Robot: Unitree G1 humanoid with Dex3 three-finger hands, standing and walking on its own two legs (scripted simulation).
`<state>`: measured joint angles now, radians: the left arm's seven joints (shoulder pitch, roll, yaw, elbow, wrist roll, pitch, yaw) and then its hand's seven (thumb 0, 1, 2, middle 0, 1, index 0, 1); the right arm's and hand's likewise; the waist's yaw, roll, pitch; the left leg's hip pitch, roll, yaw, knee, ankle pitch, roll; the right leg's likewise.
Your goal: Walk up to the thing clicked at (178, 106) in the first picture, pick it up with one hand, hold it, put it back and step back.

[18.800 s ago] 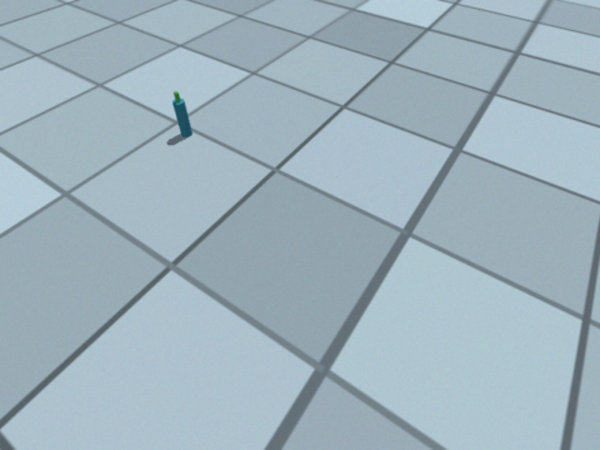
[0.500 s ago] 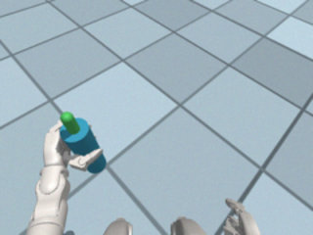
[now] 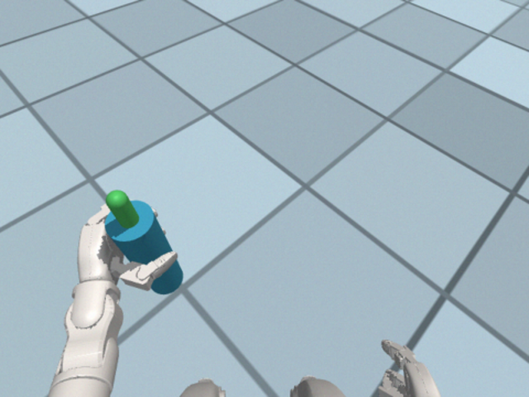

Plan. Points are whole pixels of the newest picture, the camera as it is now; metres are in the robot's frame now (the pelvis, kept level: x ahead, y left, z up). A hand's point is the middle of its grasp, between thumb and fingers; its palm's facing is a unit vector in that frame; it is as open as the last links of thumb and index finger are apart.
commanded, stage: hold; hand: left
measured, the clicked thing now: (146, 246) +0.32 +0.17 +0.04
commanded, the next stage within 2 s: none
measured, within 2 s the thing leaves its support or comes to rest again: neither
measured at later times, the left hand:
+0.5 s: hand (146, 242) +0.32 +0.16 +0.05, palm faces +0.12 -0.99 -0.01, open 9.3 cm
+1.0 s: hand (141, 237) +0.33 +0.17 +0.05, palm faces +0.12 -0.99 +0.00, open 9.2 cm
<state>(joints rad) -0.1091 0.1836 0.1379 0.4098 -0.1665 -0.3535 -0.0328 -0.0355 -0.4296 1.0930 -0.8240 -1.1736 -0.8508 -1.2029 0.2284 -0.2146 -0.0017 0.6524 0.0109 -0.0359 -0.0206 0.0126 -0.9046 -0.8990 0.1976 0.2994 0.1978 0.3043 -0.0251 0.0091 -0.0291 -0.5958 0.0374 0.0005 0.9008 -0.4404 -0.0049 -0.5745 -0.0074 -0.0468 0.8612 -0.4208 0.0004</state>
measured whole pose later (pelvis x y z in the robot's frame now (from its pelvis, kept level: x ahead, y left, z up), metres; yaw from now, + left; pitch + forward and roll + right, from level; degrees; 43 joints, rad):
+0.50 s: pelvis +0.00 +0.00 +0.01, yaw +0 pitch +6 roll -1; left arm -0.11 0.18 0.13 0.41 -0.16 -0.35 -0.03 -0.04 -0.43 1.09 -0.82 -1.17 -0.85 -1.20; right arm 0.21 -0.21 0.00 0.66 0.01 -0.04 -0.02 0.01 -0.90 -0.90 0.20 0.30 0.20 0.30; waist -0.02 0.00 -0.01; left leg -0.54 0.04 0.00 0.84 -0.41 -0.01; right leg -0.52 -0.01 -0.05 0.81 -0.40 0.00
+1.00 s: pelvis +0.00 +0.00 +0.01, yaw +0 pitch +6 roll -1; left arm -0.14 0.18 0.14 0.46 -0.16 -0.36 -0.03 -0.04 -0.43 1.09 -0.82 -1.17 -0.85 -1.20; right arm 0.22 -0.21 0.00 0.67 0.01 -0.04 -0.02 0.01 -0.91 -0.90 0.20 0.30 0.20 0.30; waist -0.03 0.01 -0.02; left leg -0.52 0.03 0.01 0.83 -0.41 0.00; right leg -0.50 -0.01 -0.04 0.79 -0.39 0.00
